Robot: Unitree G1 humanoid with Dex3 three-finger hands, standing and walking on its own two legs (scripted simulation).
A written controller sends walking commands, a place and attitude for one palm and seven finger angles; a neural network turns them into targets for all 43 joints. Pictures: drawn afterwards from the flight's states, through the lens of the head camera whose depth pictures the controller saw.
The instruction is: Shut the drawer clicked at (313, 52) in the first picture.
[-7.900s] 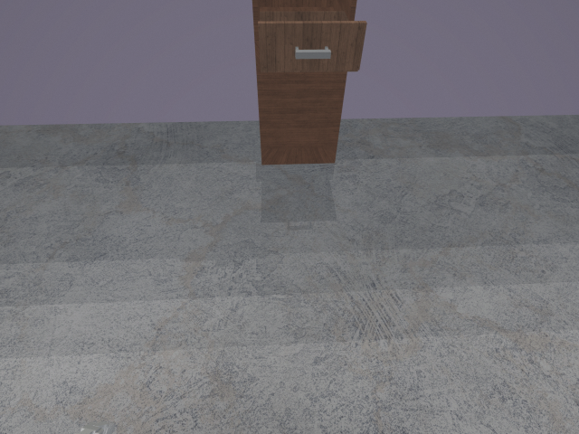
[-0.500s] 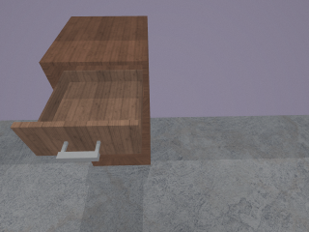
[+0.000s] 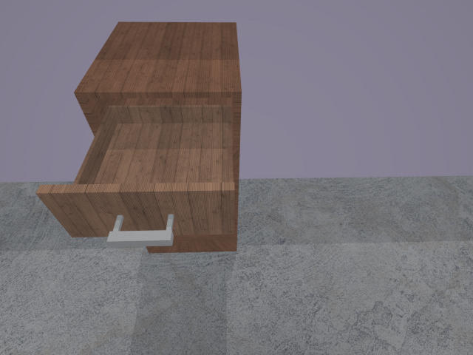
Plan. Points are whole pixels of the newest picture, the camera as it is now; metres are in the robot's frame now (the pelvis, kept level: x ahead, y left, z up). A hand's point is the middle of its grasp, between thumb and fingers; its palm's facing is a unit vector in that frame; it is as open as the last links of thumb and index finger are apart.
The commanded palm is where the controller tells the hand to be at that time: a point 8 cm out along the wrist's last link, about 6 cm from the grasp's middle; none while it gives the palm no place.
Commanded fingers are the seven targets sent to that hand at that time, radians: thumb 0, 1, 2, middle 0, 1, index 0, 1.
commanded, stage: shuffle to correct the standing spot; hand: left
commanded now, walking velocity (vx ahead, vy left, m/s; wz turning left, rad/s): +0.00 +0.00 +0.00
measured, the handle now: (143, 229) +0.34 +0.21 -0.02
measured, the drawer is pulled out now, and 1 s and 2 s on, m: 0.30 0.30 0.30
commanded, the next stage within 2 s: come to a stop and stand still in 0.24 s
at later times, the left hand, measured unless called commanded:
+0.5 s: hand out of the picture -0.01 +0.15 -0.19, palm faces +0.12 -0.98 -0.16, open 7.4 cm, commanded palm none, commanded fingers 0.00 0.90 0.90 -0.20 -0.30 -0.20 -0.30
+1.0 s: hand out of the picture +0.08 +0.15 -0.17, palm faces +0.08 -0.97 -0.21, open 7.3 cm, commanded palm none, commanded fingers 0.00 0.90 0.90 -0.20 -0.30 -0.20 -0.30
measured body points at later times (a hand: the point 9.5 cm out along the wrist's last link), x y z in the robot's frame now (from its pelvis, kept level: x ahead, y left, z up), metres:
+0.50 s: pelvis +0.06 -0.01 -0.01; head +0.07 +0.01 +0.44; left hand -0.01 +0.20 -0.18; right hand +0.08 -0.23 -0.16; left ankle +0.01 +0.08 -0.74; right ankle -0.01 -0.13 -0.73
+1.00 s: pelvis +0.04 -0.03 +0.00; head +0.05 -0.03 +0.45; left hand +0.08 +0.20 -0.15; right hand +0.09 -0.26 -0.16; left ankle +0.01 +0.08 -0.74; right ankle +0.05 -0.13 -0.74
